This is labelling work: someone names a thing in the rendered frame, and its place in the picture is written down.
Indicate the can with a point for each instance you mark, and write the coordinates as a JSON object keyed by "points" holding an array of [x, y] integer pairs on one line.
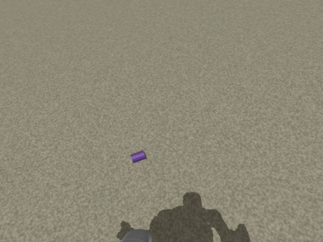
{"points": [[138, 156]]}

